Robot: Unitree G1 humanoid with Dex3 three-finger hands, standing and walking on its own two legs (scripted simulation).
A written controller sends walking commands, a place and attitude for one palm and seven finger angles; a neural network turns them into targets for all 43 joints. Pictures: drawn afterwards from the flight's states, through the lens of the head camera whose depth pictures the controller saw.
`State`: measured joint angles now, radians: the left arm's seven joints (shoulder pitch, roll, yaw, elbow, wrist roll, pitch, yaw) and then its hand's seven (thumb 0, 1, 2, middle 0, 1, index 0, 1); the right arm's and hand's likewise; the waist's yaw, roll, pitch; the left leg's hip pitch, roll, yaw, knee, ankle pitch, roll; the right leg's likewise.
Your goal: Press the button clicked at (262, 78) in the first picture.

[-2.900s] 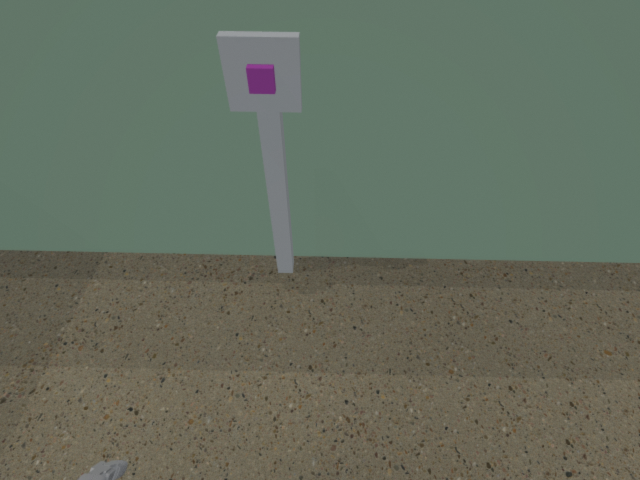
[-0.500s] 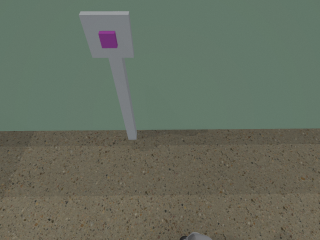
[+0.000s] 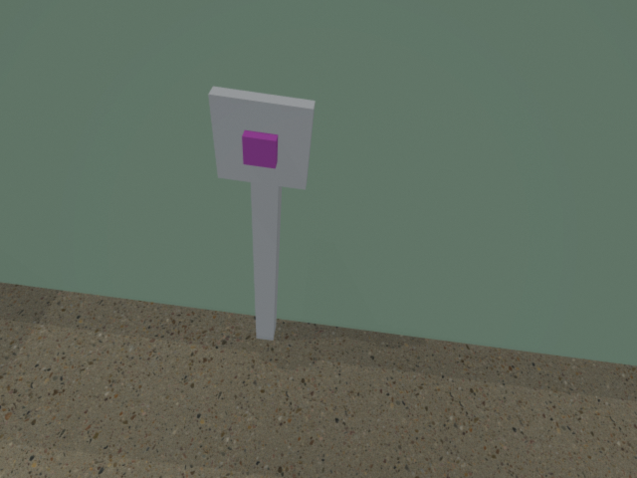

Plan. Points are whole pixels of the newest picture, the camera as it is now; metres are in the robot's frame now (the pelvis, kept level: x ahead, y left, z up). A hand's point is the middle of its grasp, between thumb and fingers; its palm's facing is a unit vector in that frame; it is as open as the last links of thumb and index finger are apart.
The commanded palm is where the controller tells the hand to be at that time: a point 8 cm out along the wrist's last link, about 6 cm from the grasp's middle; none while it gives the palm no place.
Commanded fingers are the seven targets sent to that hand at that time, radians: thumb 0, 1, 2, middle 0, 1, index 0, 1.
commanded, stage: take the last steps up to it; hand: left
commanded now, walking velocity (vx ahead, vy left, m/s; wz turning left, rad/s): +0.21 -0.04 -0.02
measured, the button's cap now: (260, 148) +0.64 +0.17 +0.05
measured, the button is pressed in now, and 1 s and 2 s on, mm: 0 0 0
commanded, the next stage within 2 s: come to a stop and stand still in 0.16 s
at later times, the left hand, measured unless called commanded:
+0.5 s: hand (236, 430) +0.22 +0.13 -0.16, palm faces +0.02 -0.98 -0.22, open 7.3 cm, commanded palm none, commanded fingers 0.00 0.90 0.90 -0.20 -0.30 -0.20 -0.30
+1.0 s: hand out of the picture +0.05 +0.19 -0.17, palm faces +0.08 -0.98 -0.19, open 7.3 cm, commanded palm none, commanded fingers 0.00 0.90 0.90 -0.20 -0.30 -0.20 -0.30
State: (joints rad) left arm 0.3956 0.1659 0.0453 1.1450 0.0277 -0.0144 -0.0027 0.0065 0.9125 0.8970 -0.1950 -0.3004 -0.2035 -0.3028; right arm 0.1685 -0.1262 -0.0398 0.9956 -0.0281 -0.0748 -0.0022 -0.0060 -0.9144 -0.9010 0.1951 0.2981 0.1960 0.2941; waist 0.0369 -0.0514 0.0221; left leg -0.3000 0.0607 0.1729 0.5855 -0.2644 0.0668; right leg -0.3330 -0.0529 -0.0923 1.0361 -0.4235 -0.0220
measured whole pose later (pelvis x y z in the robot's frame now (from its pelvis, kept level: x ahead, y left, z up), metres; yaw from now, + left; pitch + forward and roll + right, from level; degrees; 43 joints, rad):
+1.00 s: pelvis +0.09 +0.00 +0.01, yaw +1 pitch +0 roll +0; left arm 0.35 0.20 0.04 1.11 0.02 0.04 0.01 0.00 0.91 0.90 -0.19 -0.30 -0.20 -0.30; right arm 0.28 -0.14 -0.03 1.07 -0.03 0.00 -0.03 0.00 -0.93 -0.90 0.20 0.30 0.20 0.29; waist 0.01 -0.04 -0.01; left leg -0.20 0.01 0.07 0.37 -0.17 0.02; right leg -0.29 -0.03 -0.05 0.72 -0.40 0.02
